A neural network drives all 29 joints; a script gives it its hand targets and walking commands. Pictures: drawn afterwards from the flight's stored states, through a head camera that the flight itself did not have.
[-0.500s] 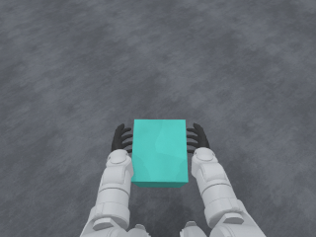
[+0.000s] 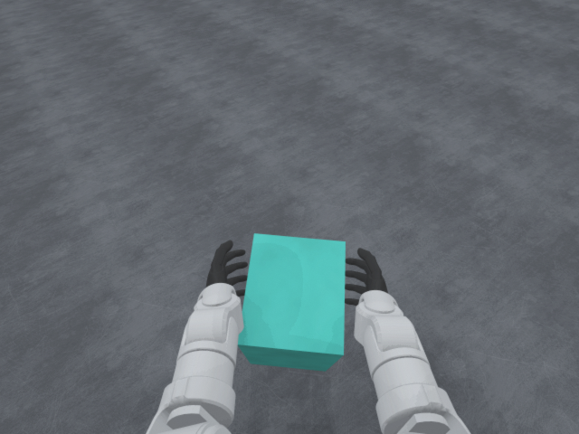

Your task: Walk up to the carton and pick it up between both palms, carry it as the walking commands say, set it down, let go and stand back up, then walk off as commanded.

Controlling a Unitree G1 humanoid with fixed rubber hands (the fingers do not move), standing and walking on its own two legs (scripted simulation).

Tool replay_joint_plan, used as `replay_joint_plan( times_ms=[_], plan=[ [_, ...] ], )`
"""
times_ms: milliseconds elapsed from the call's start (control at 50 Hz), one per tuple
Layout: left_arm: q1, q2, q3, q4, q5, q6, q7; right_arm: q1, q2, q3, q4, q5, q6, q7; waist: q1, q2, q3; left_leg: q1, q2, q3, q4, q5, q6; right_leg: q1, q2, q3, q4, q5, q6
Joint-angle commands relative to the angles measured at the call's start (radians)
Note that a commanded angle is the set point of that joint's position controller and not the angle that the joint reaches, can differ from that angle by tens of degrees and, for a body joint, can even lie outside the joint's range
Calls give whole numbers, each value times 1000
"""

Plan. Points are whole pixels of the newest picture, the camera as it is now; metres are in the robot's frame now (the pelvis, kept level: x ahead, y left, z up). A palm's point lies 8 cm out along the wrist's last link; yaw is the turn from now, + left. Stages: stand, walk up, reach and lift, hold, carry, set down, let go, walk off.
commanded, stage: reach and lift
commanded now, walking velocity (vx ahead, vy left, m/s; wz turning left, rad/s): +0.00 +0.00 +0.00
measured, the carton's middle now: (293, 308) +0.36 +0.04 -0.07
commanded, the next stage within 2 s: hold in 1.84 s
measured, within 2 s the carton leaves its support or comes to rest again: neither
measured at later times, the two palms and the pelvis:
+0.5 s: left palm (196, 296) +0.30 +0.16 +0.06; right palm (366, 291) +0.32 -0.07 +0.06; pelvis +0.00 +0.01 +0.01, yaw +1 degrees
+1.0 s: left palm (211, 277) +0.32 +0.14 +0.07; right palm (375, 291) +0.33 -0.08 +0.05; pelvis +0.01 +0.01 +0.01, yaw +1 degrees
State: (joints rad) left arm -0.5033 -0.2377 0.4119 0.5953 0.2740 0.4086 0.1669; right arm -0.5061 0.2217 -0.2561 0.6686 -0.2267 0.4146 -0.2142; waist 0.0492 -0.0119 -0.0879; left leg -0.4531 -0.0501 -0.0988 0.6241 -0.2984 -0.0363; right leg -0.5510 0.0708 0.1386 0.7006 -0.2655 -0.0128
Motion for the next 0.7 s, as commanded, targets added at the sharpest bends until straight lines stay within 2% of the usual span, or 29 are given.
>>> replay_joint_plan(
  times_ms=[0,40,80,100,120,140,160,180,200,220,240,260,280,300,320,340,360,380,400,440,460,480,500,540,560,600,640,660,680],
  plan=[
    [-411,-1088,-525,98,-116,63,-300,-572,1175,543,-91,198,15,322,117,-7,-384,179,-53,21,-90,275,47,526,-5,16,-170,299,54],
    [-452,-1071,-525,87,-147,77,-313,-569,1195,526,-44,185,40,320,118,-15,-353,164,-44,24,-118,260,52,525,4,-8,-198,251,47],
    [-459,-1078,-568,16,-176,89,-325,-579,1232,589,-130,223,59,318,120,-43,-424,216,-50,29,-109,267,58,595,-2,4,-208,300,56],
    [-453,-1072,-526,86,-164,108,-325,-592,1198,534,-87,195,63,310,99,-2,-336,187,-49,31,-115,222,52,559,-18,16,-216,264,49],
    [-481,-1074,-583,-8,-188,111,-328,-575,1265,584,-130,229,79,309,107,-19,-438,253,-51,29,-123,260,54,640,-14,16,-225,312,61],
    [-480,-1090,-579,21,-189,127,-330,-560,1205,542,-74,206,85,310,85,39,-380,246,-51,34,-125,254,47,580,-9,6,-224,287,42],
    [-569,-1100,-649,-77,-234,122,-330,-572,1253,564,-87,232,89,316,87,45,-460,319,-47,31,-127,303,38,589,8,-7,-227,303,43],
    [-544,-1124,-659,-51,-224,137,-330,-614,1223,566,-135,231,86,320,70,78,-443,296,-53,32,-135,298,32,587,20,-26,-216,301,38],
    [-509,-1138,-644,-48,-231,155,-325,-585,1228,568,-130,223,106,320,77,45,-407,282,-56,36,-138,288,31,589,22,-33,-225,290,34],
    [-522,-1149,-697,-99,-249,171,-323,-523,1217,563,-114,231,121,319,47,88,-406,303,-49,28,-152,317,22,609,22,-37,-230,310,23],
    [-565,-1129,-658,-89,-259,178,-323,-572,1189,535,-97,221,129,321,46,56,-356,286,-46,26,-155,273,22,575,16,-33,-243,249,28],
    [-537,-1127,-666,-115,-255,180,-317,-598,1224,559,-135,247,135,330,73,61,-400,314,-42,15,-166,298,27,616,29,-50,-233,275,31],
    [-565,-1139,-668,-80,-252,190,-314,-616,1188,535,-126,245,135,332,43,92,-338,324,-39,19,-155,273,22,565,22,-42,-230,247,25],
    [-517,-1126,-622,-35,-235,202,-313,-653,1198,557,-160,243,148,330,77,36,-329,286,-35,13,-163,238,29,587,23,-46,-241,204,32],
    [-529,-1120,-623,-48,-222,212,-311,-600,1202,519,-95,223,163,332,63,71,-265,272,-42,26,-168,226,26,562,16,-45,-251,190,27],
    [-535,-1151,-610,-38,-225,223,-304,-671,1192,527,-144,243,164,339,82,82,-296,280,-36,24,-175,188,28,584,24,-43,-244,146,21],
    [-545,-1160,-591,-5,-229,229,-306,-670,1161,500,-120,218,171,338,49,50,-300,280,-36,19,-182,166,24,593,25,-57,-256,121,19],
    [-545,-1136,-590,2,-223,237,-307,-654,1158,479,-97,216,180,333,42,74,-266,273,-37,23,-187,172,23,576,18,-56,-262,131,18],
    [-539,-1153,-619,-49,-244,234,-305,-660,1178,517,-152,239,177,338,59,67,-324,301,-36,25,-175,208,27,609,20,-53,-251,174,21],
    [-655,-1150,-659,-110,-267,235,-298,-636,1160,458,-93,232,177,338,-8,112,-275,298,-30,12,-181,169,15,579,14,-51,-249,151,9],
    [-632,-1138,-617,-66,-237,248,-296,-647,1167,443,-63,225,193,341,25,122,-243,265,-28,20,-188,141,19,583,11,-49,-249,130,9],
    [-652,-1177,-640,-78,-257,241,-296,-679,1151,452,-118,231,178,341,14,131,-300,287,-29,7,-191,162,9,590,27,-60,-239,151,-1],
    [-668,-1160,-646,-74,-257,241,-296,-639,1151,424,-71,216,182,339,-24,137,-266,269,-26,3,-191,154,7,585,19,-60,-236,163,-1],
    [-687,-1171,-597,-17,-252,250,-302,-701,1123,413,-99,208,187,337,-22,87,-226,240,-16,8,-190,53,15,572,12,-54,-245,61,5],
    [-716,-1152,-589,17,-253,255,-308,-703,1108,368,-40,185,196,327,-59,84,-190,202,-20,14,-188,2,14,588,-2,-39,-265,14,12],
    [-698,-1160,-552,74,-233,256,-312,-773,1095,376,-86,211,183,328,-26,109,-192,193,-13,11,-188,-26,19,579,-10,-21,-260,-26,12],
    [-718,-1139,-552,39,-231,244,-311,-727,1135,354,-35,197,193,328,-34,59,-223,228,-23,13,-180,40,21,580,-10,-14,-275,24,10],
    [-708,-1177,-547,78,-238,249,-316,-775,1099,353,-91,195,182,320,-53,73,-211,195,-27,16,-184,5,18,613,-7,-15,-267,16,5],
    [-676,-1179,-528,91,-221,250,-312,-764,1117,371,-98,200,184,322,-39,72,-211,196,-25,16,-180,-10,21,600,-17,-3,-271,-27,12]
  ],
)
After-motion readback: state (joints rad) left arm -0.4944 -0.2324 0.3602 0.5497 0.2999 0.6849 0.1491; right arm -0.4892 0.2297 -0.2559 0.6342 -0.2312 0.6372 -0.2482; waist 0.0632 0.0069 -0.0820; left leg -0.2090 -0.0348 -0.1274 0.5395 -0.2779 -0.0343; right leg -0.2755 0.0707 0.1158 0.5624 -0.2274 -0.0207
